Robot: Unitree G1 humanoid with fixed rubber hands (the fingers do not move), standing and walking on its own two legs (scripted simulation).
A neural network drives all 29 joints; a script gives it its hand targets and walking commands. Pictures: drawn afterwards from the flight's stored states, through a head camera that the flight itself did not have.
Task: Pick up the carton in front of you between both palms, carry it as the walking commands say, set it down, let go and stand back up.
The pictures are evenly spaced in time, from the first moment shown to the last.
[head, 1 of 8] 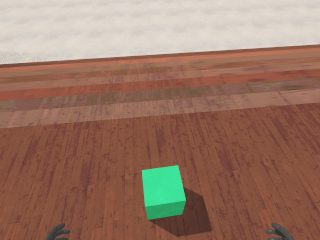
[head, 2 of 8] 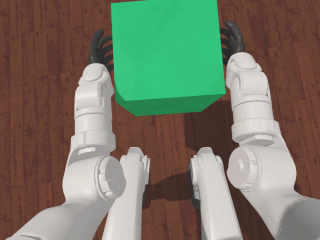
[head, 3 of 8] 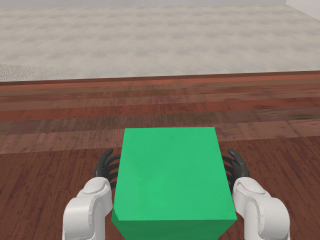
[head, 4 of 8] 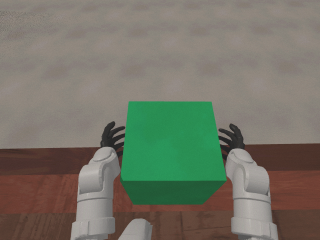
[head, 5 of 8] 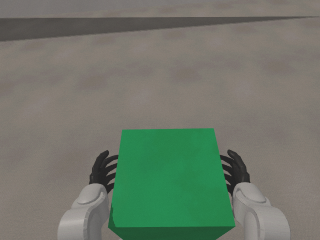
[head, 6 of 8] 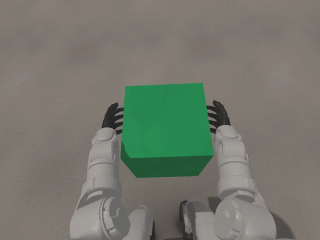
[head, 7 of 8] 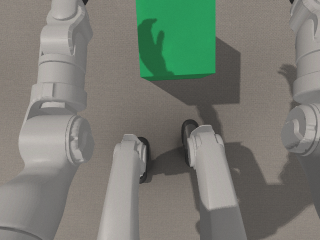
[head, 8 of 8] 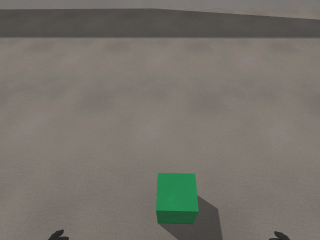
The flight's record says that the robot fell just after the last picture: no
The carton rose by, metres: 0.69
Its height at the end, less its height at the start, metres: -0.92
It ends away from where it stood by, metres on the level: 5.61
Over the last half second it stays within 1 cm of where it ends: yes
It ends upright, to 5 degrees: yes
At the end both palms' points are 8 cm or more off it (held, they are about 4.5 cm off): yes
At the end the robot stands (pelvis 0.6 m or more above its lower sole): yes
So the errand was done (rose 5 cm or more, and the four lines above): yes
